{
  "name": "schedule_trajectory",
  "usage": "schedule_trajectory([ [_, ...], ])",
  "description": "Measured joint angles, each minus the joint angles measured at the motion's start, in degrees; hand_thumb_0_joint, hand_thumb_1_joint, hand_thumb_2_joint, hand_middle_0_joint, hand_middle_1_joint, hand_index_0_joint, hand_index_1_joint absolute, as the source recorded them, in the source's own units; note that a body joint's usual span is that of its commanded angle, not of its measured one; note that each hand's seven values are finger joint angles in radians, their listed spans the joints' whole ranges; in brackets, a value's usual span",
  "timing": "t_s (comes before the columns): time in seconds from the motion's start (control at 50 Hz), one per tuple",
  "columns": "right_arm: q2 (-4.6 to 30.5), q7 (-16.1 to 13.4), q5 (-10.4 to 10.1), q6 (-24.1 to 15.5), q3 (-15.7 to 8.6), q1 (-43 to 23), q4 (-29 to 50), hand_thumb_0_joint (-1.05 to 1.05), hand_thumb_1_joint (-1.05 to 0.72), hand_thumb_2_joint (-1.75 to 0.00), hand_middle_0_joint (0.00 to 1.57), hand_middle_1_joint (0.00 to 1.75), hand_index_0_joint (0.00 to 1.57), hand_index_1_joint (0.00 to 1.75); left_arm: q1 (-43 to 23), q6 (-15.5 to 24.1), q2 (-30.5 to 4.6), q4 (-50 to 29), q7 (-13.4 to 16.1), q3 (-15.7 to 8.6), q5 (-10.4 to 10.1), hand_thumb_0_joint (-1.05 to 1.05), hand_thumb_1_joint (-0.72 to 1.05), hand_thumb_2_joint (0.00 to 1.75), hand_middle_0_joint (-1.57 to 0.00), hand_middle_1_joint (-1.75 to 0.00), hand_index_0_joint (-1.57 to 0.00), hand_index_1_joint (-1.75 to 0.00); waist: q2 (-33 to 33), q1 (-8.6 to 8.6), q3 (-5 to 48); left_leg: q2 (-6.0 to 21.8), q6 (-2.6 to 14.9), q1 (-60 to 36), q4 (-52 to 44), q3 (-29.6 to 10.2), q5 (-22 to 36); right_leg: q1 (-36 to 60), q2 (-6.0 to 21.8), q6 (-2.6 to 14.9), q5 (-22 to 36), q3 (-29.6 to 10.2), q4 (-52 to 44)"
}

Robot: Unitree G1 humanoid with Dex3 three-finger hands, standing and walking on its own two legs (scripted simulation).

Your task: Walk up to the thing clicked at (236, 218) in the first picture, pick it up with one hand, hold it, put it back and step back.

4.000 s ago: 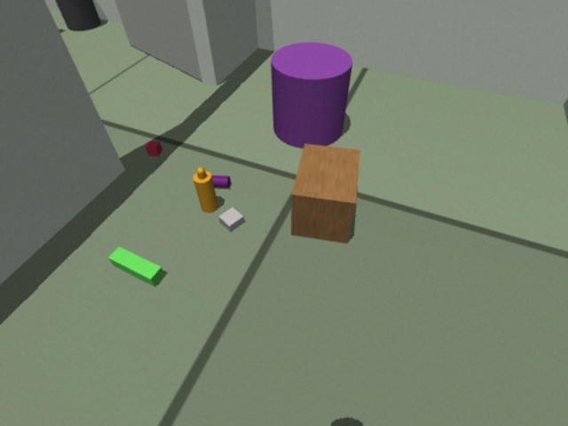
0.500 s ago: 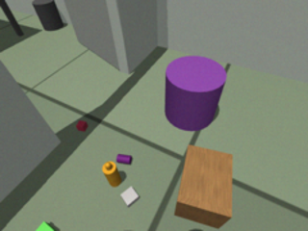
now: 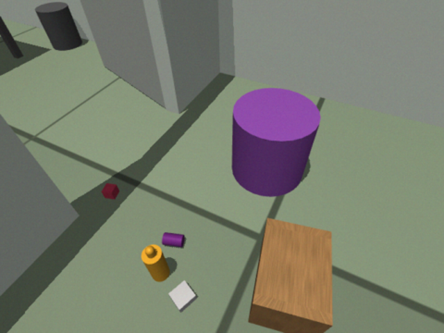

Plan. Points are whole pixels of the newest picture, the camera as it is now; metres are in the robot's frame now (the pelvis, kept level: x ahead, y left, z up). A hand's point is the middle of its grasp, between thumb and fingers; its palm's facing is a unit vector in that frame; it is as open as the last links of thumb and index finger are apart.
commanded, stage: walk up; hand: left
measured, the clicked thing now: (182, 296) +0.40 +0.21 -0.75
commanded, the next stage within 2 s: stand in 1.20 s
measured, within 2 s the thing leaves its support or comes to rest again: neither
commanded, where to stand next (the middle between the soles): +0.05 -0.01 m, yaw +0 degrees
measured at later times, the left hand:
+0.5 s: hand out of the picture +0.13 +0.24 -0.15, palm faces -0.05 -0.94 -0.33, open 7.4 cm
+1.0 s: hand out of the picture +0.12 +0.25 -0.14, palm faces -0.05 -0.94 -0.34, open 7.4 cm
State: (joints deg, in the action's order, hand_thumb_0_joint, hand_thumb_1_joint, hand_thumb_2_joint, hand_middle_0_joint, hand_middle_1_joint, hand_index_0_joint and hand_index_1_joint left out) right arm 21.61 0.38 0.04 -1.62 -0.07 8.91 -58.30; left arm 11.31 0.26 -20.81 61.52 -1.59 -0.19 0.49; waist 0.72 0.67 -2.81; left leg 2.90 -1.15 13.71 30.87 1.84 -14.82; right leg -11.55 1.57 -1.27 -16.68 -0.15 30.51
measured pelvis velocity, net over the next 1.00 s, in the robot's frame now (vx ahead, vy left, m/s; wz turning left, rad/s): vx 0.03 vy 0.00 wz -0.02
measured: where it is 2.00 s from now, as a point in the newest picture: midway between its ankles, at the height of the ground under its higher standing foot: outside the picture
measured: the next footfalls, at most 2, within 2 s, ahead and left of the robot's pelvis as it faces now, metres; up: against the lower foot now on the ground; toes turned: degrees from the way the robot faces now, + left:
none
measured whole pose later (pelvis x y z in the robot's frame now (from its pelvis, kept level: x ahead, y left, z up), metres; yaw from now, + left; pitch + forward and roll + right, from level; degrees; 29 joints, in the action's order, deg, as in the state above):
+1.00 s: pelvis +0.03 +0.00 +0.01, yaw -1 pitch -2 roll +0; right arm 20.7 0.1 0.3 -0.8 -0.7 5.4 -63.9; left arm 5.1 -0.4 -20.2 64.6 -0.8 -0.4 0.6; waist -0.1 -0.4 -3.0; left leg 2.9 -1.6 6.5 21.6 3.3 -12.7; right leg -5.3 1.5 -1.3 -14.6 -1.2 22.1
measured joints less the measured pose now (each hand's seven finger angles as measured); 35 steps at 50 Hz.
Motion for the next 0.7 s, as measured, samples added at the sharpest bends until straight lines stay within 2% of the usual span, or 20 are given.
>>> schedule_trajectory([
  [0.34,-0.19,-0.20,0.20,0.35,-0.48,-2.51,-4.42,0.00,-0.91,-0.90,0.21,0.30,0.20,0.30,-6.79,-0.01,0.21,0.91,0.76,0.12,-0.21,0.01,0.91,0.90,-0.20,-0.30,-0.20,-0.30,-1.06,-1.26,0.02,0.01,-0.52,-3.98,-5.19,0.36,1.10,3.57,-0.06,0.21,0.81,-0.08,-4.54],
  [0.7,-0.56,-0.29,0.19,0.60,-0.42,-2.65,-5.93,0.01,-0.91,-0.90,0.21,0.30,0.20,0.30,-7.01,-0.73,0.65,3.03,0.64,0.08,0.01,0.01,0.91,0.89,-0.20,-0.30,-0.20,-0.30,-1.07,-1.56,-0.63,-0.03,-0.45,-6.29,-8.42,1.14,1.93,5.55,-0.04,0.02,1.89,-0.70,-7.73],
])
